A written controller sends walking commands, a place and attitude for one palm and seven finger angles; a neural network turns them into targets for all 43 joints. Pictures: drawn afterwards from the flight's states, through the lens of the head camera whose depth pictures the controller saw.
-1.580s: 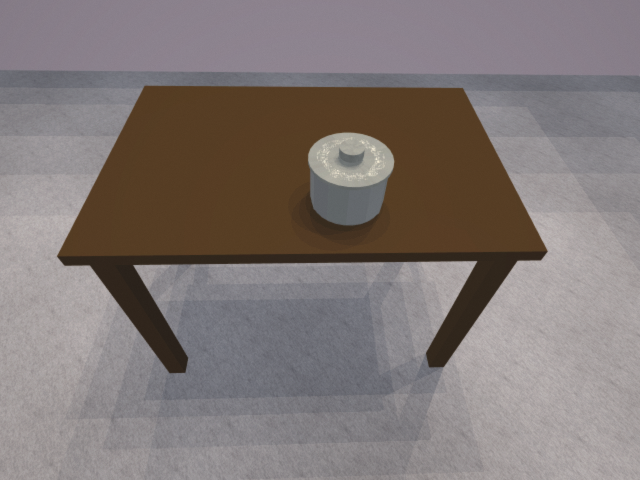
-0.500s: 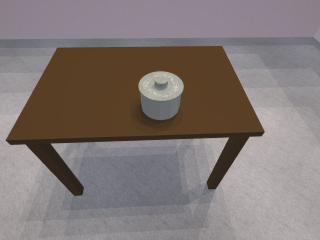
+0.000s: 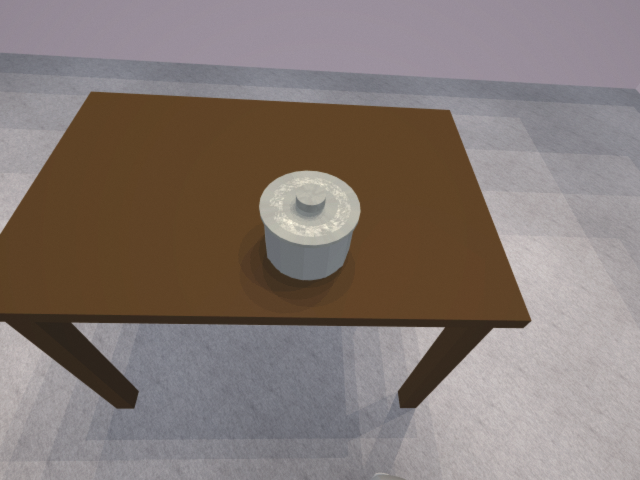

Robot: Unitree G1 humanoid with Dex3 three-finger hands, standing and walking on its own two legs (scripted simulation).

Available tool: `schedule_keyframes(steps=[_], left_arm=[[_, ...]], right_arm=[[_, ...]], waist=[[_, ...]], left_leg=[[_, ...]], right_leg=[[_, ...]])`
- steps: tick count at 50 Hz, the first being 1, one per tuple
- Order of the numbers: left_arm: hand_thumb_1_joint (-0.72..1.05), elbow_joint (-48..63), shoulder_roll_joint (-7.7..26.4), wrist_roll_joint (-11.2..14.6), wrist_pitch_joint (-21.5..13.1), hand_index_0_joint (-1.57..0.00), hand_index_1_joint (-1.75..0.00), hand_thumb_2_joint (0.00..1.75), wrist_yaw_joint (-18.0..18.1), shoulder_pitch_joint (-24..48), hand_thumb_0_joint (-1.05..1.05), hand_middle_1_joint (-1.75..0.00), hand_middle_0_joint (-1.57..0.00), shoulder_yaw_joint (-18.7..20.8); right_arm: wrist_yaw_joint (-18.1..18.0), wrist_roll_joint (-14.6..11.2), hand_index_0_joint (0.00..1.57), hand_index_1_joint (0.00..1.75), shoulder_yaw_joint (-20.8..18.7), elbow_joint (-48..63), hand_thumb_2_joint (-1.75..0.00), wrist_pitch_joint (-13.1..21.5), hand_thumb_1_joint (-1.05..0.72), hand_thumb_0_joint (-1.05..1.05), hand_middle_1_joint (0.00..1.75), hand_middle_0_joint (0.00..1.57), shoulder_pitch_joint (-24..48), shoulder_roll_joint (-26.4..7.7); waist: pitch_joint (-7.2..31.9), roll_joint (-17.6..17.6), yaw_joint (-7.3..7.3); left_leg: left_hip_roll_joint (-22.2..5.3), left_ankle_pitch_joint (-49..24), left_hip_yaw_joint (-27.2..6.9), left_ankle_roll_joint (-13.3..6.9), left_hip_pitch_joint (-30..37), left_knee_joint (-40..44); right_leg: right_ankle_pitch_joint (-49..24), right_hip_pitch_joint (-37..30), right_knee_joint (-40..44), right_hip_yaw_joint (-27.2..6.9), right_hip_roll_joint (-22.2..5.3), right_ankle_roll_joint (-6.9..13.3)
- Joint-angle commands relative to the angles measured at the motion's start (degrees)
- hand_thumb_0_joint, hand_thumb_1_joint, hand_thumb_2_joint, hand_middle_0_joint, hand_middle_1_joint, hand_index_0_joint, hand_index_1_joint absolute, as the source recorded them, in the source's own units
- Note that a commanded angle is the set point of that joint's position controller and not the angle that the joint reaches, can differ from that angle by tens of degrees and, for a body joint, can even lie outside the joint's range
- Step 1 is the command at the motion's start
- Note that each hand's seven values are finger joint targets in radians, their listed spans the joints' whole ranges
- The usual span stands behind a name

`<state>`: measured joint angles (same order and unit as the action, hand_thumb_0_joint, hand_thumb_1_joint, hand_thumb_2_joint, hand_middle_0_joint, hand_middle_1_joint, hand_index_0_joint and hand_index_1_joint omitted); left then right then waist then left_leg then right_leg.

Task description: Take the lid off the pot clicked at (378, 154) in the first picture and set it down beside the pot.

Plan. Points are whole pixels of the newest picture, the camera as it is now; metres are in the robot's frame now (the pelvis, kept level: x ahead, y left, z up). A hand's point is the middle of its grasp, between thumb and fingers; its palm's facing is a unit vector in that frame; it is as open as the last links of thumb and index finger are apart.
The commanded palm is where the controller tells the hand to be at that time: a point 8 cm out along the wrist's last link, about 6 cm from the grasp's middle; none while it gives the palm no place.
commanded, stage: come to a stop and stand still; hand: left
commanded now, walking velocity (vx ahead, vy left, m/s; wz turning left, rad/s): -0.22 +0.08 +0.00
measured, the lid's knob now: (310, 198) +0.53 +0.06 +0.01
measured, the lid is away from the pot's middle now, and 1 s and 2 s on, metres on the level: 0.00 0.00 0.00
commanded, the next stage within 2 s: look again from close up in 0.94 s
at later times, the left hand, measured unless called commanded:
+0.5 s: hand out of the picture +0.06 +0.23 -0.19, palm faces +0.06 -0.96 -0.26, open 7.4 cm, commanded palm none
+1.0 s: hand out of the picture -0.03 +0.20 -0.18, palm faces +0.03 -0.99 -0.17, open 7.4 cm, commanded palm none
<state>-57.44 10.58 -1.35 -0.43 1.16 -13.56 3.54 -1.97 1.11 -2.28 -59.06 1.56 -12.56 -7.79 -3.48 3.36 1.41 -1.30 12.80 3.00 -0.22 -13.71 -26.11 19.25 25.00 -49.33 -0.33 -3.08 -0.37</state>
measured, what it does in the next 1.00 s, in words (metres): steps on the spot: right foot, then left foot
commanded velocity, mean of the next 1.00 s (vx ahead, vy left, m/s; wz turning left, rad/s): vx -0.04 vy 0.04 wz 0.00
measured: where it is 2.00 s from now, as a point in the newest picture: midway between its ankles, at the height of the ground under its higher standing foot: outside the picture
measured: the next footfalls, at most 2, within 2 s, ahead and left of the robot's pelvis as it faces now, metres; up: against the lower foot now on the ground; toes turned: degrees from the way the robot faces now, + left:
right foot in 0.06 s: +0.09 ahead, -0.16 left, +0.00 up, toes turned +0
left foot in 0.44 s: +0.07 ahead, +0.12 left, +0.00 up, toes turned +3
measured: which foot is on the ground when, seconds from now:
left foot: down 0.00-0.16, up 0.18-0.42, down 0.44-1.00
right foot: up 0.00-0.04, down 0.06-0.44, up 0.46-0.68, down 0.70-1.00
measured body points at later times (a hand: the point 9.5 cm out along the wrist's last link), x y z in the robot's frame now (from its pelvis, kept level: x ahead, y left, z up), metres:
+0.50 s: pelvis +0.01 +0.01 -0.02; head +0.04 +0.04 +0.43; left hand +0.05 +0.28 -0.17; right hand +0.08 -0.24 -0.15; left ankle +0.03 +0.12 -0.74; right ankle +0.03 -0.15 -0.72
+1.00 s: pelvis -0.01 +0.04 +0.00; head +0.00 +0.05 +0.45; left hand -0.03 +0.25 -0.16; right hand -0.02 -0.19 -0.15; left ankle +0.03 +0.12 -0.74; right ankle -0.04 -0.08 -0.74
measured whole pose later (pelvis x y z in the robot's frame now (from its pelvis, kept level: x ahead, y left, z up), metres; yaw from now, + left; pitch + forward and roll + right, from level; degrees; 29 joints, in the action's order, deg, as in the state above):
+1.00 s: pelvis -0.01 +0.04 +0.00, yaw -1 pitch -1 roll +0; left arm -63.0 7.9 -0.8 -0.3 2.3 -18.9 0.1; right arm -0.9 0.1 -0.7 -64.0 -0.9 -16.5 -8.6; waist -1.8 1.3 0.4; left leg 1.8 8.7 4.8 -3.3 -13.2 -22.7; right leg 15.8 7.4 -24.2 1.1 -0.3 0.3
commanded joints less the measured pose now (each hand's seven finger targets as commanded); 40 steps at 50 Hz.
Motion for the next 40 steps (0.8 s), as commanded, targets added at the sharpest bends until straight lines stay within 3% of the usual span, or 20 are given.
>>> schedule_keyframes(steps=[1,3,4,6,9,11,16,19,20,21,22,23,24,26,31,33,34,35,36,40], left_arm=[[0.9,-0.5,2.8,0.0,-0.9,-0.2,-0.3,0.9,0.3,-10.2,0.0,-0.3,-0.2,-0.7],[0.9,0.7,8.8,-0.3,-1.6,-0.2,-0.3,0.9,0.8,-6.7,0.0,-0.3,-0.2,-0.4],[0.9,1.7,10.5,-0.3,-1.1,-0.2,-0.3,0.9,0.7,-5.2,0.0,-0.3,-0.2,-0.3],[0.9,2.0,11.9,0.0,-1.0,-0.2,-0.3,0.9,1.1,-3.1,0.0,-0.3,-0.2,0.5],[0.9,1.8,12.7,-0.2,-0.4,-0.2,-0.3,0.9,2.0,-5.8,0.0,-0.3,-0.2,1.5],[0.9,2.0,13.4,-0.4,0.1,-0.2,-0.3,0.9,2.6,-7.4,0.0,-0.3,-0.2,2.4],[0.9,5.7,12.7,-1.2,0.7,-0.2,-0.3,0.9,3.1,-1.9,0.0,-0.3,-0.2,2.5],[0.9,7.5,12.4,-0.8,1.4,-0.2,-0.3,0.9,2.4,2.1,0.0,-0.3,-0.2,2.2],[0.9,7.8,10.2,-0.4,1.8,-0.2,-0.3,0.9,2.2,1.3,0.0,-0.3,-0.2,1.7],[0.9,8.0,7.2,0.0,2.3,-0.2,-0.3,0.9,1.8,-0.2,0.0,-0.3,-0.2,1.1],[0.9,8.4,6.0,0.2,2.7,-0.2,-0.3,0.9,2.0,-0.6,0.0,-0.3,-0.2,0.8],[0.9,7.0,6.3,-0.1,3.1,-0.2,-0.3,0.9,2.2,0.6,0.0,-0.3,-0.2,0.5],[0.9,5.6,6.5,-0.3,3.3,-0.2,-0.3,0.9,1.8,-0.3,0.0,-0.3,-0.2,0.8],[0.9,3.4,6.7,-0.3,2.9,-0.2,-0.3,0.9,1.1,-3.6,0.0,-0.3,-0.2,0.7],[0.9,1.7,4.4,0.1,1.7,-0.2,-0.3,0.9,1.2,-5.9,0.0,-0.3,-0.2,-0.9],[0.9,0.0,4.3,0.0,0.9,-0.2,-0.3,0.9,1.7,-8.6,0.0,-0.3,-0.2,-1.7],[0.9,0.1,5.7,-0.1,0.4,-0.2,-0.3,0.9,2.0,-7.6,0.0,-0.3,-0.2,-1.9],[0.9,0.4,7.1,0.0,0.1,-0.2,-0.3,0.9,1.9,-7.1,0.0,-0.3,-0.2,-2.1],[0.9,0.2,7.7,0.2,-0.6,-0.2,-0.3,0.9,1.7,-6.0,0.0,-0.3,-0.2,-1.9],[0.9,-0.5,5.9,0.5,-1.0,-0.2,-0.3,0.9,1.7,-5.8,0.0,-0.3,-0.2,-2.2]], right_arm=[[0.2,-0.3,0.2,0.3,-1.2,2.0,-0.9,-0.1,-0.9,0.0,0.3,0.2,-1.2,-7.4],[0.6,-1.0,0.2,0.3,-0.9,2.2,-0.9,-1.2,-0.9,0.0,0.3,0.2,-4.2,-5.2],[0.8,-1.0,0.2,0.3,-1.1,1.7,-0.9,-1.6,-0.9,0.0,0.3,0.2,-4.9,-5.3],[0.7,-0.9,0.2,0.3,-1.5,1.6,-0.9,-2.3,-0.9,0.0,0.3,0.2,-4.7,-6.3],[0.4,-0.8,0.2,0.3,-2.2,2.9,-0.9,-3.1,-0.9,0.0,0.3,0.2,-2.6,-7.8],[0.2,-0.9,0.2,0.3,-2.6,4.2,-0.9,-3.4,-0.9,0.0,0.3,0.2,-0.5,-8.3],[1.0,-1.2,0.2,0.3,-2.2,6.2,-0.9,-3.8,-0.9,0.0,0.3,0.2,-1.2,-6.5],[1.3,-1.2,0.2,0.3,-1.8,4.2,-0.9,-2.7,-0.9,0.0,0.3,0.2,-8.4,-6.1],[1.3,-0.9,0.2,0.3,-1.9,4.1,-0.9,-2.0,-0.9,0.0,0.3,0.2,-8.0,-8.1],[1.6,-0.4,0.2,0.3,-2.3,5.7,-0.9,-1.5,-0.9,0.0,0.3,0.2,-5.8,-11.7],[1.6,0.1,0.2,0.3,-2.5,7.6,-0.9,-2.2,-0.9,0.0,0.3,0.2,-4.9,-14.1],[1.2,0.5,0.2,0.3,-1.9,7.4,-0.9,-1.9,-0.9,0.0,0.3,0.2,-1.9,-12.1],[0.9,0.5,0.2,0.3,-1.3,7.9,-0.9,-2.0,-0.9,0.0,0.3,0.2,2.2,-11.0],[1.0,0.2,0.2,0.3,-0.8,8.5,-0.9,-1.7,-0.9,0.0,0.3,0.2,5.7,-10.1],[0.7,0.0,0.2,0.3,-1.1,5.0,-0.9,-2.0,-0.9,0.0,0.3,0.2,-0.7,-9.9],[0.7,-0.7,0.2,0.3,-0.9,4.0,-0.9,-2.1,-0.9,0.0,0.3,0.2,-2.6,-8.6],[0.8,-1.1,0.2,0.3,-0.5,3.8,-0.9,-2.1,-0.9,0.0,0.3,0.2,-3.2,-6.8],[1.0,-1.1,0.2,0.3,-0.3,3.9,-0.9,-2.1,-0.9,0.0,0.3,0.2,-3.1,-6.5],[1.0,-0.9,0.2,0.3,-0.2,3.5,-0.9,-2.3,-0.9,0.0,0.3,0.2,-2.9,-5.7],[1.2,-0.8,0.2,0.3,0.0,0.7,-0.9,-1.8,-0.9,0.0,0.3,0.2,-3.5,-6.5]], waist=[[3.8,-6.8,1.18],[3.0,4.1,-1.84],[3.2,-0.5,-2.52],[5.2,6.5,-2.1],[5.9,12.5,0.99],[7.8,8.8,2.71],[8.7,9.9,0.09],[7.5,6.1,-3.92],[6.4,-1.1,-3.42],[5.6,-15.0,-2.56],[2.9,-18.6,-2.76],[1.4,-18.2,-2.24],[-0.2,-17.4,0.03],[0.6,-13.0,1.72],[2.9,-7.9,-0.22],[2.0,-3.0,-0.15],[0.3,1.1,-1.59],[0.3,0.5,-2.32],[1.7,5.2,-2.79],[1.9,1.0,-2.97]], left_leg=[[-7.0,-10.9,-4.7,-3.0,-2.6,0.2],[-0.7,6.5,-1.4,1.5,-3.6,-3.3],[0.1,5.1,-1.7,1.5,0.7,-3.3],[-0.4,-0.5,-0.2,2.0,0.0,-7.3],[0.8,17.6,-1.1,2.9,-9.9,-18.7],[1.5,21.4,-3.4,3.1,-15.6,-27.5],[1.1,16.1,-3.5,3.1,-10.2,-24.7],[2.4,-0.6,1.0,2.7,6.0,-1.8],[-1.1,-6.5,-1.6,1.8,10.2,4.0],[-11.5,-13.5,-14.1,-2.6,10.3,8.0],[-17.1,-12.8,-19.3,-8.9,-1.2,11.0],[-15.4,-5.5,-19.9,-10.3,-8.0,12.9],[-12.7,-0.1,-16.8,-9.4,-10.6,13.0],[-10.4,0.8,-13.4,-9.4,-9.9,12.2],[-11.0,0.3,-14.0,-9.3,0.2,9.9],[-7.5,2.8,-11.1,-5.6,-1.4,5.6],[-4.0,3.6,-8.0,-2.8,-2.1,2.5],[-2.1,3.2,-6.0,-1.3,1.4,1.6],[-1.3,1.3,-4.1,-0.5,3.0,-0.7],[-3.5,-4.2,-5.2,-0.6,7.7,3.0]], right_leg=[[-11.9,-15.9,24.7,2.1,0.6,-1.7],[-22.9,-12.8,27.9,-12.3,-10.7,3.2],[-22.4,-8.6,27.4,-12.8,-11.7,4.0],[-37.6,-12.5,24.8,-11.4,-10.8,4.8],[-56.7,-22.0,23.7,-15.4,-16.6,10.4],[-62.8,-28.1,21.6,-15.7,-18.1,13.7],[-48.3,-18.8,22.7,-11.2,-15.8,12.1],[-28.2,-7.9,19.5,-8.0,-10.9,5.7],[-17.9,-4.1,14.1,-5.6,-6.8,3.3],[4.3,2.4,6.7,-0.1,0.6,-0.6],[16.0,-1.2,-2.7,0.9,2.8,-1.8],[14.2,-3.8,-8.3,-2.4,1.8,-0.8],[9.7,-4.0,-11.5,-3.1,1.2,-0.4],[7.0,-4.8,-11.3,-1.9,1.0,-0.4],[6.3,-9.6,13.8,1.0,0.3,-0.1],[-4.9,-15.7,30.2,-0.9,-0.7,0.4],[-6.5,-14.1,32.5,-7.7,-5.1,2.5],[-5.7,-9.4,33.4,-10.7,-8.8,4.4],[-10.6,-9.0,34.0,-12.9,-9.4,5.5],[-11.4,-8.1,31.5,-8.1,-6.5,4.1]])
